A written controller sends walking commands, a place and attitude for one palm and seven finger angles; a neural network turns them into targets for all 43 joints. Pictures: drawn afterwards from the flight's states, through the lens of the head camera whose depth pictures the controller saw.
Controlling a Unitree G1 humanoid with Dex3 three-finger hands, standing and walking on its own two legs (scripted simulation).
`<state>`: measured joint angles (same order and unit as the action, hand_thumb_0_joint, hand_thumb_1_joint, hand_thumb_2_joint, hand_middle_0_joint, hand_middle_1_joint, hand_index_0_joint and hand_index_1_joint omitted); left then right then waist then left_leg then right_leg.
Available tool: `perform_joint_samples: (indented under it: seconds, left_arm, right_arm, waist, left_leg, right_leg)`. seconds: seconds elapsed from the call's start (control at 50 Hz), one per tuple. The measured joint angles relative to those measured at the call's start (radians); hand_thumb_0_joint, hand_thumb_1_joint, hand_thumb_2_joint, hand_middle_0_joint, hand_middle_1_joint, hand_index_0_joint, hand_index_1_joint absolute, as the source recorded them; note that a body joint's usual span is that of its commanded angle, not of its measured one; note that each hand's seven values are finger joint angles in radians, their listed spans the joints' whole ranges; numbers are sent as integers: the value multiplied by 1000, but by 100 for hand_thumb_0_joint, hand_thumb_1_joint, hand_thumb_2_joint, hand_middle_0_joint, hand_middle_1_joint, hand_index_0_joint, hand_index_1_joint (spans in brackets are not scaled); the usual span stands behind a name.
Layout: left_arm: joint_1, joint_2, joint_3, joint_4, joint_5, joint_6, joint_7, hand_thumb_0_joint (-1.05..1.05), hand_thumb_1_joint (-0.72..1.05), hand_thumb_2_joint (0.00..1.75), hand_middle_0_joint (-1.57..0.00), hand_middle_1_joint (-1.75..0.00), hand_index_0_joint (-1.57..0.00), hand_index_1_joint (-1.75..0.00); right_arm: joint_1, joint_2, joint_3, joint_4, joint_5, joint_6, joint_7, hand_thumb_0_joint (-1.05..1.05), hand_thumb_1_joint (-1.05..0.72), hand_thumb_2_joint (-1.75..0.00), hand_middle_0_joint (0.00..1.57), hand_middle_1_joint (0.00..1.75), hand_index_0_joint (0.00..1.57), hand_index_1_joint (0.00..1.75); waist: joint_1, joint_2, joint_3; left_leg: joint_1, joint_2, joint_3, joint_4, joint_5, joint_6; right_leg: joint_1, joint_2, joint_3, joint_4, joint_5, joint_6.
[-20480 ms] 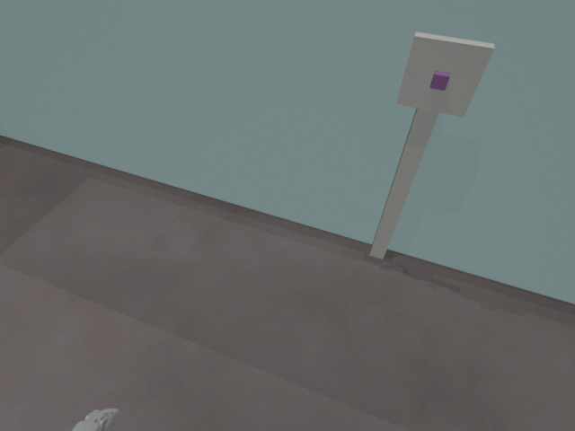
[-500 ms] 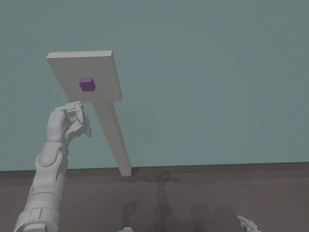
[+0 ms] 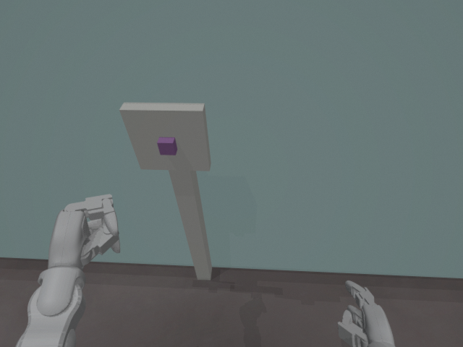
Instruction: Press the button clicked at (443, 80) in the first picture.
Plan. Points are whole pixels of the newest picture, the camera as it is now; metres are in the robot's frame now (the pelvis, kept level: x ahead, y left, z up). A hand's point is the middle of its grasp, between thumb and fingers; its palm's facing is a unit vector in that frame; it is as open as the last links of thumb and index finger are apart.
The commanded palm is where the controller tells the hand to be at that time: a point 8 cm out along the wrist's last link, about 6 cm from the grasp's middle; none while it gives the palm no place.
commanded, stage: draw the hand back to the body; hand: left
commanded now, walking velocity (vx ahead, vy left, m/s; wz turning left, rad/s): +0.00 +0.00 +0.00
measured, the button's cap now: (167, 145) +0.52 +0.20 +0.06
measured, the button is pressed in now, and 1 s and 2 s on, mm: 0 0 0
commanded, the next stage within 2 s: step back with the hand held close in 0.74 s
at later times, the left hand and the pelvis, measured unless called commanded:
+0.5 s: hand (52, 244) +0.20 +0.25 +0.17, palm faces +0.38 -0.83 -0.41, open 3.1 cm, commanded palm +0.15 +0.28 +0.18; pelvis +0.02 +0.01 +0.01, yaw +0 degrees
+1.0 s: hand (54, 240) +0.20 +0.24 +0.18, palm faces +0.39 -0.80 -0.46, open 3.1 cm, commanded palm +0.14 +0.28 +0.18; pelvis +0.01 +0.00 +0.01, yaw +0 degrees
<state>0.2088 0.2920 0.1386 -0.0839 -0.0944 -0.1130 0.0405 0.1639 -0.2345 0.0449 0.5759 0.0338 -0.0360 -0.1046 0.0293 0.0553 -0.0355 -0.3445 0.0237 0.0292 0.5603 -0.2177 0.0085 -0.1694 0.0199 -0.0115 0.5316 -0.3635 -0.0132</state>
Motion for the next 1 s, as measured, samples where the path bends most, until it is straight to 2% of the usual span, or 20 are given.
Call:
perform_joint_samples:
  seconds: [0.22,0.5,0.66,0.88,1.0]
  left_arm:
    - [147,12,49,-200,33,41,59,2,90,89,-130,-149,-130,-150]
    - [344,47,147,-399,33,34,53,1,89,89,-130,-149,-130,-150]
    - [329,18,139,-376,33,30,57,1,89,89,-130,-149,-130,-150]
    - [334,32,132,-394,33,24,58,1,89,89,-130,-149,-130,-150]
    - [332,68,202,-384,42,-22,57,1,89,89,-131,-149,-130,-150]
  right_arm:
    - [-6,17,13,20,-26,-1,9,1,-90,-90,20,30,20,30]
    - [24,16,-6,28,-36,-4,29,1,-90,-90,20,30,20,30]
    - [20,5,-18,37,-37,-11,18,1,-90,-90,20,30,20,30]
    - [21,10,-20,39,-38,-28,10,1,-90,-90,20,30,20,30]
    - [2,-3,-30,11,-32,32,22,1,-90,-90,20,30,20,30]
  waist:
    - [26,-3,39]
    - [35,10,30]
    - [41,15,42]
    - [34,10,42]
    - [5,25,28]
  left_leg:
    - [136,-20,14,-115,31,11]
    - [174,-18,19,-130,22,9]
    - [180,-16,7,-137,33,4]
    - [184,0,5,-137,33,-9]
    - [104,15,-4,-101,29,-8]
  right_leg:
    - [144,-20,10,-141,50,13]
    - [190,-19,16,-178,54,13]
    - [195,-15,4,-176,56,7]
    - [201,2,6,-183,62,-6]
    - [139,18,0,-184,77,-1]
